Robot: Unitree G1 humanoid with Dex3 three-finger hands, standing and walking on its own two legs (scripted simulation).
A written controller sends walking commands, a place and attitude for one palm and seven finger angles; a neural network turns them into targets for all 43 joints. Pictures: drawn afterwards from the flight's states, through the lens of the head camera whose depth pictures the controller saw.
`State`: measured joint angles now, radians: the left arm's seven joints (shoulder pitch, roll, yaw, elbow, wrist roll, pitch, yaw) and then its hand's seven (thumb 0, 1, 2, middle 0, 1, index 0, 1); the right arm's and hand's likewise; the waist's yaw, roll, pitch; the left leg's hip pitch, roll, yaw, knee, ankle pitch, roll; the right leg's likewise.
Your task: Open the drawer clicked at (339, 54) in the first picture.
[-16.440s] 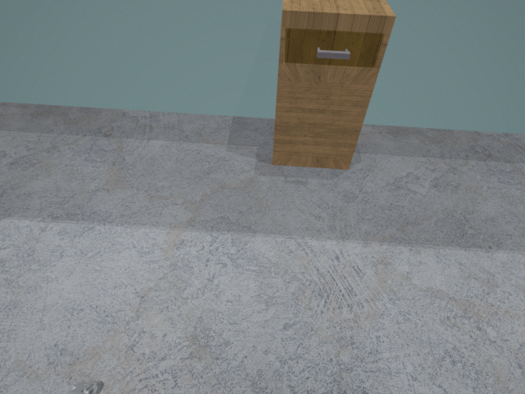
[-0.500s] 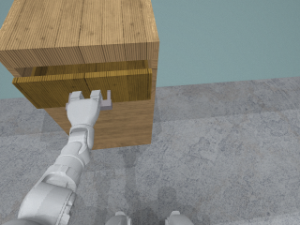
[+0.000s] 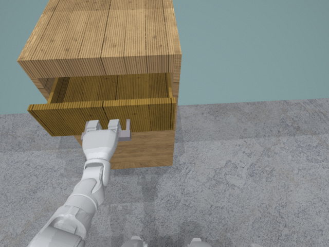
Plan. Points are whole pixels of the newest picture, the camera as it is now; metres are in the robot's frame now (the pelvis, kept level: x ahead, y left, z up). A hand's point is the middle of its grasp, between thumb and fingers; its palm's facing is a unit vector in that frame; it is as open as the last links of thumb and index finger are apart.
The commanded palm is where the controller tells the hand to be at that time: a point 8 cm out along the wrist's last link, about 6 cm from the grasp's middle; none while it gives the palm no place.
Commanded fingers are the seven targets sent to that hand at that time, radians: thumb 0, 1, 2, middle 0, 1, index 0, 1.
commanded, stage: pull the drawer open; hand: left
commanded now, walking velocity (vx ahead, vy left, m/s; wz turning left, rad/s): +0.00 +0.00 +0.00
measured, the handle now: (107, 130) +0.44 +0.17 -0.03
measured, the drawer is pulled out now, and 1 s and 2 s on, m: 0.12 0.24 0.30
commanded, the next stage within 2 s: open the thumb to release the handle in 1.68 s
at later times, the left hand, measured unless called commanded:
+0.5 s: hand (105, 172) +0.32 +0.17 -0.05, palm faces -0.01 -0.07 -1.00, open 5.7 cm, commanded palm +0.28 +0.17 +0.00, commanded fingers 0.00 0.90 0.90 -0.40 -1.35 -0.40 -1.35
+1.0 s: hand (103, 197) +0.25 +0.16 -0.05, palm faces -0.01 -0.09 -1.00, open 5.7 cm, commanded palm +0.22 +0.16 +0.00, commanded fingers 0.00 0.90 0.90 -0.40 -1.35 -0.40 -1.35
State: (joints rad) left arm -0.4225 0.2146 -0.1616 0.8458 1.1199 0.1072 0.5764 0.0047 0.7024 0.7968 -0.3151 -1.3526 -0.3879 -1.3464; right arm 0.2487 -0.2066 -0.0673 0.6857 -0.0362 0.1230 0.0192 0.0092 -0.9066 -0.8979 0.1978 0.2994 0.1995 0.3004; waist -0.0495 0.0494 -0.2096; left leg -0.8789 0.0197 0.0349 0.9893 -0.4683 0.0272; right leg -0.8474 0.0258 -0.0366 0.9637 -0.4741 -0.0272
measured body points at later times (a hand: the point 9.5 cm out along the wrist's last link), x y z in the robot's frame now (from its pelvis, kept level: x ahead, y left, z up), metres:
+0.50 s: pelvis +0.00 -0.01 +0.00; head +0.06 -0.02 +0.45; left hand +0.31 +0.17 +0.00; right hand +0.12 -0.26 -0.12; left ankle +0.00 +0.10 -0.68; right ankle -0.01 -0.11 -0.68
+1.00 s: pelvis -0.01 -0.01 +0.00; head +0.04 -0.03 +0.45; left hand +0.25 +0.16 +0.00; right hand +0.17 -0.24 -0.11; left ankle +0.00 +0.10 -0.68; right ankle -0.01 -0.11 -0.68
